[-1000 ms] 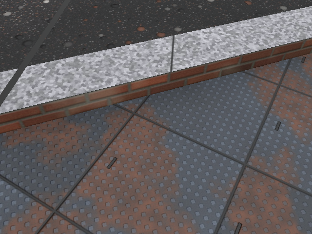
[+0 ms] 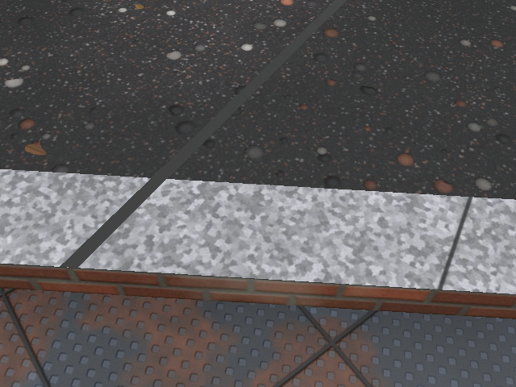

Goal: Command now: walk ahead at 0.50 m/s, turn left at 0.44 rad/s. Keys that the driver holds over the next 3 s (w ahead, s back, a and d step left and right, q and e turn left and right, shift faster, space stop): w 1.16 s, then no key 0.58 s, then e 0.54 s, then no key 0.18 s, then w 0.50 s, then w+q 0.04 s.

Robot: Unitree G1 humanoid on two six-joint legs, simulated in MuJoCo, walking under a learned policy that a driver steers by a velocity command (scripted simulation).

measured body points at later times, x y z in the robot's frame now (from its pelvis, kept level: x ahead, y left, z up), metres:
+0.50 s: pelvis +0.28 -0.06 +0.00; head +0.30 -0.07 +0.45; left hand +0.31 +0.22 -0.11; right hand +0.46 -0.31 -0.10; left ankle +0.32 +0.10 -0.68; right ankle +0.28 -0.15 -0.75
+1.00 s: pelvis +0.52 +0.00 +0.00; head +0.53 +0.02 +0.45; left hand +0.64 +0.24 -0.13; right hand +0.50 -0.25 -0.14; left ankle +0.49 +0.09 -0.75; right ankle +0.55 -0.12 -0.46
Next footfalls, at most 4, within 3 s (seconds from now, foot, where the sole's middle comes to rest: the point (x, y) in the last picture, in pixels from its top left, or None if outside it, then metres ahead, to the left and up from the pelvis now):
0.24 right None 0.32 -0.15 -0.78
0.76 left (217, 357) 0.53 0.09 -0.78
1.22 right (293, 224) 0.85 -0.11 -0.64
1.68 left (210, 203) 0.92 0.11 -0.64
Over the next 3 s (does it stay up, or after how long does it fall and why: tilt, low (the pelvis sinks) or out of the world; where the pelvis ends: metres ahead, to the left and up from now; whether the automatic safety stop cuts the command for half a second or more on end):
stays up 0.97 -0.11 0.13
